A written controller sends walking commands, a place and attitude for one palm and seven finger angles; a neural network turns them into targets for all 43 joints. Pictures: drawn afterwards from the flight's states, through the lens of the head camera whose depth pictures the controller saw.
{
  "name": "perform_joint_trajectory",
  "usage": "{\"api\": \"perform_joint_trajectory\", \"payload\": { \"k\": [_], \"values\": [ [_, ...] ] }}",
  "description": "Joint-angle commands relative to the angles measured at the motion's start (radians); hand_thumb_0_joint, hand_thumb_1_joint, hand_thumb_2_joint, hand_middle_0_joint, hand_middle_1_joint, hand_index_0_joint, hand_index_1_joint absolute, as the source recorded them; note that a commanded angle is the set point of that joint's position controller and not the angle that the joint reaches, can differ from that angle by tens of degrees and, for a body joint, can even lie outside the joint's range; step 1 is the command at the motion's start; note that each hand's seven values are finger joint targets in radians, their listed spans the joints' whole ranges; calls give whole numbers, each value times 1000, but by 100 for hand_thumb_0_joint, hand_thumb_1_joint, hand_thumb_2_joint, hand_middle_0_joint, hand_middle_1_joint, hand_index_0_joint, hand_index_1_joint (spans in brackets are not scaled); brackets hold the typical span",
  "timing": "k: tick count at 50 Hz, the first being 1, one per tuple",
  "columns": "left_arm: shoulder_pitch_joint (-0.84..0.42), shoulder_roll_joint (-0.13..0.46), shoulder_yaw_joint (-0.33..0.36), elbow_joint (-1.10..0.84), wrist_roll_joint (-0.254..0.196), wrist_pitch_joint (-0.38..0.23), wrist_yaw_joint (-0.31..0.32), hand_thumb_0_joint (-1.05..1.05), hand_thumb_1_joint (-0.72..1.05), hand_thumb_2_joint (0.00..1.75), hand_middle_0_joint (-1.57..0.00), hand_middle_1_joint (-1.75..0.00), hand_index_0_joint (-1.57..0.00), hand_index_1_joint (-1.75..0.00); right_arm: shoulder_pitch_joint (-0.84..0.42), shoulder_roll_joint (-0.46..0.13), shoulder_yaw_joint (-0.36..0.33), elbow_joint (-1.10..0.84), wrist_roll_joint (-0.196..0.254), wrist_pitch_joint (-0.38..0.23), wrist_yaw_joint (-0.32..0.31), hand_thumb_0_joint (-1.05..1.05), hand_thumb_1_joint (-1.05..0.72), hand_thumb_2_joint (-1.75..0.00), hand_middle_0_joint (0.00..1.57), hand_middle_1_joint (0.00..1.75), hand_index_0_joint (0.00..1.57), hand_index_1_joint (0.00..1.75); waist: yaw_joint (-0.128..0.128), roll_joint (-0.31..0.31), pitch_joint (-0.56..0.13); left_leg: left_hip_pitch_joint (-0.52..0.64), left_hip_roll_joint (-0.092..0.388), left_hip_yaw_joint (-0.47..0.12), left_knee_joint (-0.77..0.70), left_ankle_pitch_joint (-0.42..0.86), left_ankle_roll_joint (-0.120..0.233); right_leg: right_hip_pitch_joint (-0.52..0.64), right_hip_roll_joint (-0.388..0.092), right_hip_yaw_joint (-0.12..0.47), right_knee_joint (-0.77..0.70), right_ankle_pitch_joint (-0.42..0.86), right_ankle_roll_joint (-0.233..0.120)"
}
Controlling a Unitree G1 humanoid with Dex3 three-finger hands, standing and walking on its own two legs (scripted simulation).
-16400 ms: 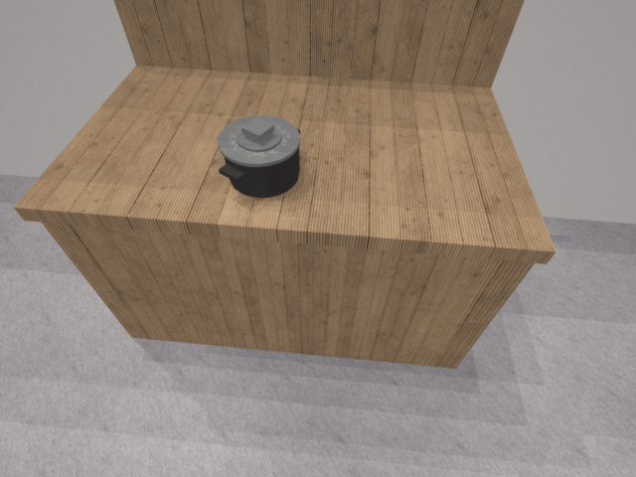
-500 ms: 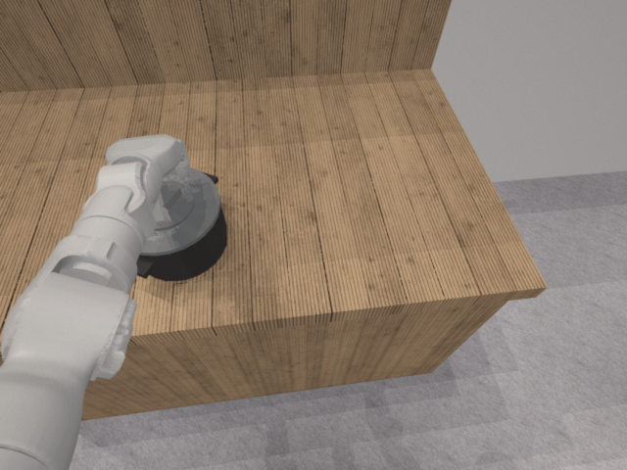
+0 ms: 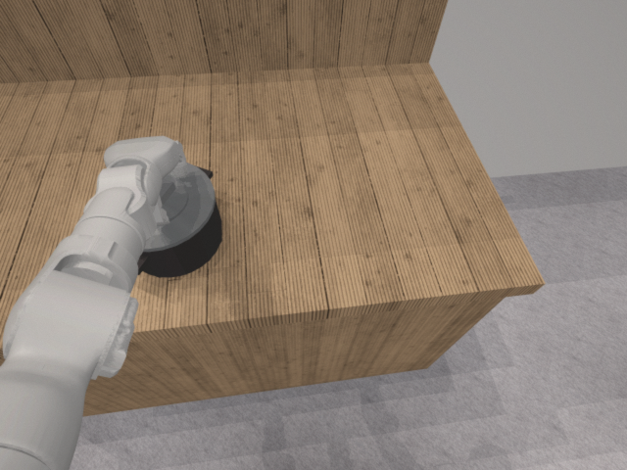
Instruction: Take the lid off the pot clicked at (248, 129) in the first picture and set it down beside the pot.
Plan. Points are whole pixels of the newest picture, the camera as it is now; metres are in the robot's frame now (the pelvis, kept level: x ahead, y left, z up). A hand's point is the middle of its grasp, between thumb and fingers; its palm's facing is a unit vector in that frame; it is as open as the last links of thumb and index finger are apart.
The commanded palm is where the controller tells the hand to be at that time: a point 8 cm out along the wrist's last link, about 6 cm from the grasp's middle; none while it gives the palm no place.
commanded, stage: lower the open fingers around the knob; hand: left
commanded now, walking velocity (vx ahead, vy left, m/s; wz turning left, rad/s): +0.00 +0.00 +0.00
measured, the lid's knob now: (152, 191) +0.52 +0.19 +0.02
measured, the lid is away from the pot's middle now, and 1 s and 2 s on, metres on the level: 0.00 0.01 0.00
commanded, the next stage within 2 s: close the fingers and squeeze the knob in 0.26 s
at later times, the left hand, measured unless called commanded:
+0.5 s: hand (148, 196) +0.49 +0.18 +0.05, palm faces -0.40 -0.05 -0.92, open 10.5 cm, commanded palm +0.49 +0.18 +0.09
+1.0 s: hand (146, 194) +0.49 +0.19 +0.05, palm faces -0.40 -0.05 -0.91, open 9.0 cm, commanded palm +0.50 +0.18 +0.09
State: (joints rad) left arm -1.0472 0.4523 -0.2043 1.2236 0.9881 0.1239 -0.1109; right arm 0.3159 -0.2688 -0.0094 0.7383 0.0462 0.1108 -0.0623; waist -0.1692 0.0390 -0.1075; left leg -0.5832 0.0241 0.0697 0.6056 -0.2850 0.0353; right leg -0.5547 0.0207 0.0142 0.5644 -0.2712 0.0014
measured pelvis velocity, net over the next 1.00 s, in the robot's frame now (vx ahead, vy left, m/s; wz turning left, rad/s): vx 0.00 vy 0.01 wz -0.01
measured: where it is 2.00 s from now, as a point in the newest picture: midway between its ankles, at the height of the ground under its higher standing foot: outside the picture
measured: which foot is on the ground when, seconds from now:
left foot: down 0.00-1.00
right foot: down 0.00-1.00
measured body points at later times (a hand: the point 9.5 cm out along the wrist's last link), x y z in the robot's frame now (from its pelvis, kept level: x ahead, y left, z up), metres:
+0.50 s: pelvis +0.00 +0.00 +0.00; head +0.07 +0.01 +0.44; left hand +0.50 +0.18 +0.10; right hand -0.01 -0.27 -0.13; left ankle +0.00 +0.10 -0.73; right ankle -0.01 -0.12 -0.73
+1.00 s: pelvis +0.00 +0.01 +0.00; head +0.08 +0.01 +0.44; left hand +0.51 +0.19 +0.10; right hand -0.01 -0.27 -0.13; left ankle +0.00 +0.10 -0.73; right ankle -0.01 -0.12 -0.73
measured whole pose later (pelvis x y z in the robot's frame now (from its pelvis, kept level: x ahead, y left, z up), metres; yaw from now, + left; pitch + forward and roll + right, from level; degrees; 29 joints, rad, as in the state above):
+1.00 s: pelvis +0.00 +0.01 +0.00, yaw -1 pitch +16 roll -2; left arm -1.05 0.48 -0.18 1.22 1.00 0.09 -0.14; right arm 0.35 -0.26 -0.01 0.73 0.04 0.11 -0.06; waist -0.17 0.04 -0.12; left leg -0.61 0.02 0.08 0.64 -0.30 0.05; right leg -0.58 0.02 0.02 0.58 -0.27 0.01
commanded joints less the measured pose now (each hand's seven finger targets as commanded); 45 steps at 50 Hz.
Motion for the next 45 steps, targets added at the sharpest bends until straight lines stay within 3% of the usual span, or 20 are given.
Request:
{"api": "perform_joint_trajectory", "payload": {
  "k": [1, 4, 5, 9, 11, 13, 15, 16, 21, 24, 25, 26, 28, 33, 34, 38, 39, 41, 44, 45],
  "values": [
    [-436, 191, 28, -114, 3, 0, 7, 0, -11, 96, -49, -69, -49, -69, 114, -173, -55, -60, 3, -13, -16, 0, -90, -90, 20, 30, 20, 30, -27, -8, -345, 290, -23, -18, -14, 292, 40, 68, 28, -37, -45, 311, -27],
    [-454, 249, 63, -136, 7, -4, 5, 0, -11, 96, -49, -69, -49, -69, 113, -175, -50, -69, 4, -14, -21, 0, -90, -90, 20, 30, 20, 30, -21, -23, -362, 267, -25, -18, -17, 256, 42, 89, 26, -31, -46, 293, -25],
    [-443, 217, 47, -132, 6, -11, 0, 0, -11, 96, -49, -69, -49, -69, 113, -171, -53, -73, 1, -16, -22, 0, -90, -90, 20, 30, 20, 30, -22, -20, -381, 279, -27, -17, -12, 287, 44, 91, 29, -31, -44, 317, -28],
    [-430, 253, 65, -131, 12, -14, 2, 0, -11, 96, -49, -69, -49, -69, 120, -173, -52, -74, 1, -14, -24, 0, -90, -90, 20, 30, 20, 30, -22, -38, -373, 251, -28, -11, -7, 263, 44, 104, 29, -26, -46, 319, -23],
    [-421, 252, 66, -145, 12, -23, 0, 0, -11, 96, -49, -69, -49, -69, 126, -171, -53, -78, 2, -14, -22, 0, -90, -90, 20, 30, 20, 30, -9, 3, -394, 275, -27, -16, -6, 299, 40, 106, 28, -32, -36, 333, -29],
    [-408, 275, 82, -134, 19, -23, 5, 0, -11, 96, -49, -69, -49, -69, 122, -172, -53, -75, 4, -12, -22, 0, -90, -90, 20, 30, 20, 30, -7, 5, -362, 264, -25, -14, -4, 287, 39, 90, 27, -31, -40, 322, -29],
    [-406, 266, 79, -126, 18, -25, 9, 0, -11, 96, -49, -69, -49, -69, 124, -172, -53, -77, 4, -12, -24, 0, -90, -90, 20, 30, 20, 30, -11, -24, -363, 258, -27, -16, -10, 284, 42, 89, 31, -33, -46, 310, -29],
    [-423, 263, 69, -128, 15, -20, 9, 0, -11, 96, -49, -69, -49, -69, 127, -175, -53, -74, 4, -11, -22, 0, -90, -90, 20, 30, 20, 30, -14, 2, -349, 259, -23, -14, -10, 271, 40, 78, 30, -34, -43, 299, -29],
    [-416, 217, 44, -130, 7, -20, 5, 0, -7, 93, -47, -79, -47, -79, 134, -172, -58, -69, 3, -12, -17, 0, -90, -90, 20, 30, 20, 30, -17, 4, -352, 291, -20, -21, -13, 284, 40, 60, 33, -41, -48, 286, -31],
    [-433, 258, 72, -138, 15, -18, 10, 0, -5, 94, -47, -84, -47, -84, 136, -174, -57, -68, 4, -11, -22, 0, -90, -90, 20, 30, 20, 30, -16, -14, -365, 285, -21, -24, -20, 263, 42, 67, 33, -42, -49, 267, -30],
    [-454, 243, 65, -168, 14, -27, 8, 0, -4, 94, -47, -85, -47, -85, 132, -173, -59, -68, 1, -14, -22, 0, -90, -90, 20, 30, 20, 30, -14, 15, -389, 312, -19, -26, -20, 302, 41, 63, 33, -42, -45, 289, -35],
    [-420, 201, 36, -132, 12, -23, 5, 0, -3, 94, -48, -87, -48, -87, 136, -169, -60, -67, 1, -14, -19, 0, -90, -90, 20, 30, 20, 30, -17, 27, -367, 316, -20, -23, -14, 299, 39, 45, 36, -44, -46, 278, -33],
    [-412, 224, 50, -91, 10, -15, 7, 0, -1, 95, -48, -89, -48, -89, 138, -176, -55, -60, 2, -13, -16, 0, -90, -90, 20, 30, 20, 30, -22, -5, -322, 272, -18, -24, -15, 255, 38, 34, 36, -47, -47, 248, -31],
    [-449, 247, 63, -128, 19, -17, 8, 0, 4, 94, -50, -95, -50, -95, 141, -178, -56, -63, 0, -13, -18, 0, -90, -90, 20, 30, 20, 30, -21, 7, -371, 293, -18, -27, -11, 282, 39, 40, 35, -45, -38, 269, -32],
    [-448, 212, 42, -140, 14, -17, 8, 0, 5, 94, -51, -96, -51, -96, 144, -172, -60, -66, -2, -15, -16, 0, -90, -90, 20, 30, 20, 30, -21, 24, -386, 313, -19, -25, -10, 294, 39, 42, 36, -44, -41, 274, -33],
    [-420, 244, 67, -114, 13, -21, 4, 0, 9, 93, -53, -99, -53, -99, 151, -176, -57, -65, -2, -14, -18, 0, -90, -90, 20, 30, 20, 30, -19, -27, -379, 285, -20, -26, -7, 309, 39, 64, 38, -47, -35, 302, -31],
    [-422, 219, 46, -100, 15, -17, 3, 0, 10, 93, -53, -100, -53, -100, 145, -175, -58, -63, 0, -14, -17, 0, -90, -90, 20, 30, 20, 30, -23, -14, -353, 280, -20, -22, -4, 297, 39, 43, 38, -45, -41, 293, -31],
    [-428, 254, 75, -112, 17, -23, 3, 0, 12, 92, -55, -101, -55, -101, 150, -180, -59, -62, -2, -12, -18, 0, -90, -90, 20, 30, 20, 30, -20, -15, -363, 288, -18, -25, -3, 315, 40, 48, 39, -45, -36, 301, -31],
    [-407, 227, 53, -94, 21, -17, 5, 0, 15, 91, -57, -103, -57, -103, 145, -175, -56, -65, 1, -12, -16, 0, -90, -90, 20, 30, 20, 30, -17, -7, -333, 272, -19, -25, -5, 292, 37, 33, 38, -50, -37, 280, -34],
    [-440, 242, 70, -150, 17, -30, 2, 0, 17, 90, -57, -104, -57, -104, 142, -176, -58, -67, -2, -13, -15, 0, -90, -90, 20, 30, 20, 30, -9, 31, -378, 303, -17, -26, -4, 335, 38, 48, 35, -44, -34, 312, -38]
  ]
}}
